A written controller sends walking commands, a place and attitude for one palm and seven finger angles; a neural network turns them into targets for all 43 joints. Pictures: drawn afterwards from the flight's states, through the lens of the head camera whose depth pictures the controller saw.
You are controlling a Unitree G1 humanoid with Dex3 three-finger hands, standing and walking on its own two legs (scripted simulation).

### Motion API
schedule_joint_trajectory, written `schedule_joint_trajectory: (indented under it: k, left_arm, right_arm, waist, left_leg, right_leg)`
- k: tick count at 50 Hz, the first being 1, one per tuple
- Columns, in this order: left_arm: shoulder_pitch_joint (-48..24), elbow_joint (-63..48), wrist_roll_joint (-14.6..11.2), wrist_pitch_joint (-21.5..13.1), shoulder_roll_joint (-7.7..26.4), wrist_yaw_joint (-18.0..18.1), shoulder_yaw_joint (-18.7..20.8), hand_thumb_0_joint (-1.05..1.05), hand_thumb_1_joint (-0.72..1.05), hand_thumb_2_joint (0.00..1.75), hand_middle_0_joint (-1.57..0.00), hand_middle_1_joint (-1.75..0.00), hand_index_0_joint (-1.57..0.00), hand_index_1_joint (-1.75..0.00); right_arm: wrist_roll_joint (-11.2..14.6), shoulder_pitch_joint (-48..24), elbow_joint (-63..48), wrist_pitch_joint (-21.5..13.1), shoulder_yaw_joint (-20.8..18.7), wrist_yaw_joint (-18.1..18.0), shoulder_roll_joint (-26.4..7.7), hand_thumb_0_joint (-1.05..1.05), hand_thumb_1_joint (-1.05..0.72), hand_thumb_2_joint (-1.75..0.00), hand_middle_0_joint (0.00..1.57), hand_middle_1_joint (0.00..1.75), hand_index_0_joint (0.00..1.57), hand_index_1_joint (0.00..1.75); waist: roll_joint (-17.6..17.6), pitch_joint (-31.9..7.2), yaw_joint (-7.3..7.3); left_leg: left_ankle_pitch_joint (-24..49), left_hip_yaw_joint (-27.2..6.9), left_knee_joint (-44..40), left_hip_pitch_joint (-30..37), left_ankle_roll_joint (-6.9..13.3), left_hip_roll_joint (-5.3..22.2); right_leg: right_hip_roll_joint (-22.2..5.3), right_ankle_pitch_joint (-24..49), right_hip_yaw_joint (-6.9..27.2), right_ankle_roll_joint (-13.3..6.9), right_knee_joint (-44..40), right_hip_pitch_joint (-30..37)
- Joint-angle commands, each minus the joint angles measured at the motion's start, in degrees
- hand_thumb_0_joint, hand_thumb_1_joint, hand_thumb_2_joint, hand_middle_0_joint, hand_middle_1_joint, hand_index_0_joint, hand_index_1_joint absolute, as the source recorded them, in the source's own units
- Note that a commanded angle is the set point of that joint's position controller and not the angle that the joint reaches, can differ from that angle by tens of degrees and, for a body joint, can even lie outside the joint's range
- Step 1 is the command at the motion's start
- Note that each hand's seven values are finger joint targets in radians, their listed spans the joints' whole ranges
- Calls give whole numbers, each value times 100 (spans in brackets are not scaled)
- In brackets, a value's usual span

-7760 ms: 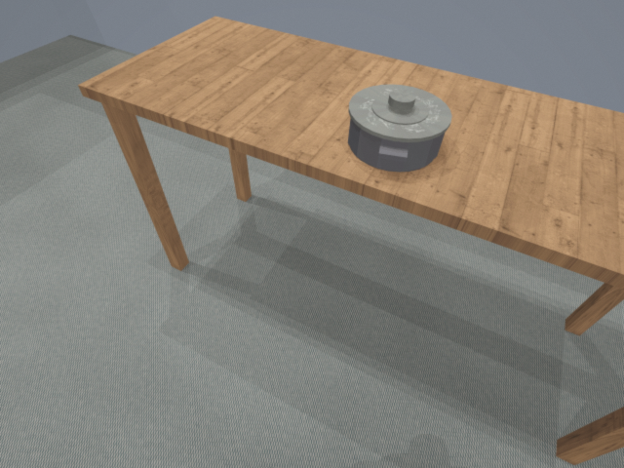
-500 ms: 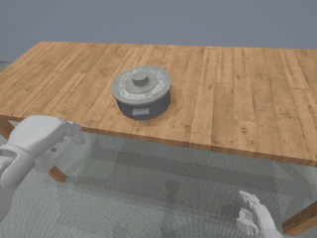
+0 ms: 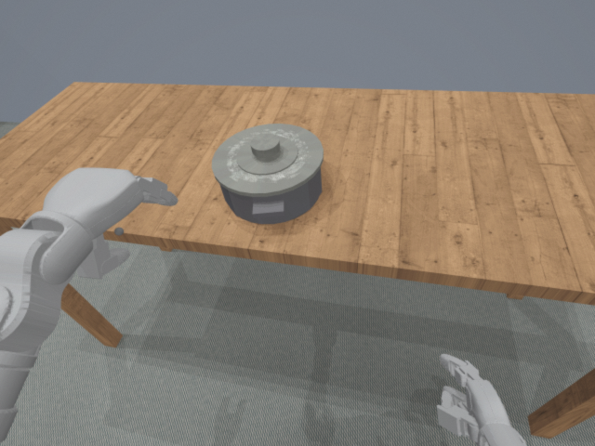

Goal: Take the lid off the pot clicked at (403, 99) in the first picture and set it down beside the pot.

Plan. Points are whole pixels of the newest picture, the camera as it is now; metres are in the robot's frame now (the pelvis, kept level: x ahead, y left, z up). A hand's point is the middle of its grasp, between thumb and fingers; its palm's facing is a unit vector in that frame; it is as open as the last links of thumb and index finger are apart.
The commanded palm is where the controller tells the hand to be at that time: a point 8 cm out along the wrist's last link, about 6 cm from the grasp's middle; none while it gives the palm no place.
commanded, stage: move the open hand above the knob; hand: left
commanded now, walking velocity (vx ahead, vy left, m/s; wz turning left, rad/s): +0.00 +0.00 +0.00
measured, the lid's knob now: (265, 145) +0.57 +0.12 +0.10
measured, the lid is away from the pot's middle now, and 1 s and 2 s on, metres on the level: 0.00 0.00 0.00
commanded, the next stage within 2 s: none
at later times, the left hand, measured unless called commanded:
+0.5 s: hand (168, 190) +0.39 +0.21 +0.16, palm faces -0.23 +0.01 -0.97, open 10.3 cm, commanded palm +0.37 +0.21 +0.24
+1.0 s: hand (212, 159) +0.45 +0.17 +0.17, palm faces -0.24 +0.02 -0.97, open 10.3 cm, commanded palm +0.44 +0.17 +0.24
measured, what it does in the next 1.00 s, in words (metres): stands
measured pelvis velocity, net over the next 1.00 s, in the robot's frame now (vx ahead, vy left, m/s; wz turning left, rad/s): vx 0.03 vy -0.01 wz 0.00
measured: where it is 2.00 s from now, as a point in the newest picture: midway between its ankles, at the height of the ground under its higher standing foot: outside the picture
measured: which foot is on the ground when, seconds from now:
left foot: down 0.00-1.00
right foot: down 0.00-1.00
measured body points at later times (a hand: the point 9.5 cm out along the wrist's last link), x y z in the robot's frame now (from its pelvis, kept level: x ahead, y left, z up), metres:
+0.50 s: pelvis +0.02 -0.01 +0.00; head +0.04 -0.05 +0.45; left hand +0.39 +0.21 +0.22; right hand +0.21 -0.25 -0.11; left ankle +0.04 +0.08 -0.74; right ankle +0.02 -0.13 -0.74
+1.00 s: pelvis +0.03 -0.01 +0.00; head +0.06 -0.05 +0.45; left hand +0.46 +0.16 +0.22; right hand +0.20 -0.25 -0.12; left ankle +0.04 +0.08 -0.74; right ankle +0.02 -0.13 -0.74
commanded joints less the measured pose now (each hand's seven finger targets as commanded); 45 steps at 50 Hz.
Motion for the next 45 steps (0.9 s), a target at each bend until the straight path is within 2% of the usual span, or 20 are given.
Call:
schedule_joint_trajectory:
  k: [1,3,5,8,9,13,16,18,20,23,25,27,28,31,33,37,38,40,43,45]
  left_arm:
    - [-2138,-693,34,148,1294,131,742,0,-36,151,-83,-8,-83,-8]
    - [-2298,-610,106,214,1270,54,647,0,-36,151,-83,-8,-83,-8]
    - [-2505,-585,130,235,1304,43,624,0,-36,151,-83,-8,-83,-8]
    - [-2999,-221,269,282,1621,-14,785,0,-36,151,-83,-8,-83,-8]
    - [-3045,-36,257,304,1578,-32,774,0,-36,151,-83,-8,-83,-8]
    - [-3398,25,257,326,1393,-171,503,0,-36,151,-83,-8,-83,-8]
    - [-3319,395,258,394,1371,-239,497,0,-36,151,-83,-8,-83,-8]
    - [-3793,268,315,373,1405,-302,407,0,-36,151,-83,-8,-83,-8]
    - [-3730,432,302,396,1272,-301,317,0,-36,151,-83,-8,-83,-8]
    - [-4137,288,363,349,1471,-293,428,0,-36,151,-83,-8,-83,-8]
    - [-4009,722,353,408,1136,-277,187,0,-36,151,-83,-8,-83,-8]
    - [-3845,939,301,412,1291,-216,411,0,-36,151,-83,-8,-83,-8]
    - [-4336,709,423,426,1317,-279,260,0,-36,151,-83,-8,-83,-8]
    - [-4444,568,399,446,905,-237,-76,0,-36,151,-83,-8,-83,-8]
    - [-4539,724,479,493,1118,-218,87,0,-36,151,-83,-8,-83,-8]
    - [-4556,1180,411,571,1030,-120,99,0,-36,151,-83,-8,-83,-8]
    - [-5064,879,524,595,871,-185,-205,0,-36,151,-83,-8,-83,-8]
    - [-5183,1076,530,640,602,-160,-421,0,-36,151,-83,-8,-83,-8]
    - [-5496,1385,621,693,895,-138,-242,0,-36,151,-83,-8,-83,-8]
    - [-5618,1828,637,734,546,-127,-556,0,-36,151,-83,-8,-83,-8]
  right_arm:
    - [1,-851,-952,-249,-272,-54,-645,0,-90,-90,20,30,20,30]
    - [3,-868,-939,-250,-246,-16,-639,0,-90,-90,20,30,20,30]
    - [2,-834,-933,-229,-263,-46,-648,0,-90,-90,20,30,20,30]
    - [-8,-789,-833,-191,-237,-46,-686,0,-90,-90,20,30,20,30]
    - [5,-751,-840,-167,-265,-69,-675,0,-90,-90,20,30,20,30]
    - [13,-769,-835,-159,-263,-20,-684,0,-90,-90,20,30,20,30]
    - [19,-645,-810,-73,-308,-24,-741,0,-90,-90,20,30,20,30]
    - [34,-721,-826,-44,-277,10,-724,0,-90,-90,20,30,20,30]
    - [36,-654,-835,-36,-320,13,-728,0,-90,-90,20,30,20,30]
    - [32,-635,-829,10,-302,50,-721,0,-90,-90,20,30,20,30]
    - [52,-537,-793,36,-328,47,-720,0,-90,-90,20,30,20,30]
    - [80,-406,-795,24,-384,62,-818,0,-90,-90,20,30,20,30]
    - [68,-534,-793,81,-319,77,-742,0,-90,-90,20,30,20,30]
    - [72,-538,-821,61,-352,103,-695,0,-90,-90,20,30,20,30]
    - [64,-472,-780,88,-320,124,-701,0,-90,-90,20,30,20,30]
    - [114,-328,-733,104,-372,117,-795,0,-90,-90,20,30,20,30]
    - [91,-457,-767,131,-308,126,-691,0,-90,-90,20,30,20,30]
    - [111,-410,-722,135,-339,116,-687,0,-90,-90,20,30,20,30]
    - [104,-303,-661,161,-304,107,-714,0,-90,-90,20,30,20,30]
    - [130,-265,-614,167,-307,79,-699,0,-90,-90,20,30,20,30]
  waist:
    - [-264,-1292,-40]
    - [-248,-1556,-68]
    - [-330,-1422,-79]
    - [-264,-1714,-102]
    - [-489,-1505,-117]
    - [-257,-1920,-159]
    - [-562,-1643,-187]
    - [-406,-1948,-213]
    - [-422,-1771,-217]
    - [-362,-2221,-208]
    - [-471,-1817,-265]
    - [-590,-1884,-285]
    - [-483,-2110,-253]
    - [-274,-2132,-278]
    - [-428,-2321,-270]
    - [-586,-2047,-331]
    - [-519,-2316,-309]
    - [-525,-2164,-378]
    - [-694,-2332,-371]
    - [-677,-2091,-445]
  left_leg:
    - [172,-575,-458,772,-131,130]
    - [379,-565,-434,895,-121,104]
    - [294,-553,-393,847,-110,102]
    - [521,-531,-371,881,-103,48]
    - [469,-500,-326,789,-96,55]
    - [872,-474,-227,989,-68,-16]
    - [781,-416,-200,795,-54,-16]
    - [1010,-412,-177,903,-41,-57]
    - [1017,-416,-113,891,-30,-54]
    - [1374,-423,-103,1034,-28,-71]
    - [1240,-421,-91,941,-34,-39]
    - [1243,-425,26,930,-8,-65]
    - [1309,-387,-107,955,-24,-62]
    - [1512,-441,-30,1155,-25,-55]
    - [1774,-450,-13,1164,-34,-41]
    - [1477,-437,42,1012,-18,-32]
    - [1544,-422,-58,1063,-34,-49]
    - [1516,-428,-18,1099,-37,-20]
    - [1488,-419,-32,1004,-34,-36]
    - [1255,-416,-30,917,-38,-28]
  right_leg:
    - [284,13,34,-190,-343,-77]
    - [313,168,22,-208,-323,-5]
    - [289,109,49,-194,-342,-39]
    - [306,282,42,-239,-306,127]
    - [290,283,49,-215,-316,88]
    - [269,697,79,-240,-250,207]
    - [248,800,68,-199,-274,168]
    - [258,981,85,-227,-229,308]
    - [243,1039,85,-219,-214,198]
    - [263,1303,102,-242,-152,438]
    - [261,1211,67,-230,-175,185]
    - [282,1290,89,-259,-154,222]
    - [258,1294,100,-246,-157,344]
    - [257,1335,99,-258,-104,182]
    - [287,1497,96,-267,-70,323]
    - [295,1402,95,-286,-76,155]
    - [271,1420,101,-269,-55,277]
    - [279,1353,72,-268,-37,63]
    - [294,1399,86,-277,-19,217]
    - [288,1222,50,-277,-7,-27]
